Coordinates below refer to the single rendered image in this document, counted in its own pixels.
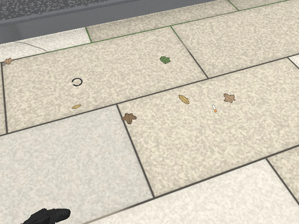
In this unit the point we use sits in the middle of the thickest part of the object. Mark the left robot hand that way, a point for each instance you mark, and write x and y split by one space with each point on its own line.
51 216

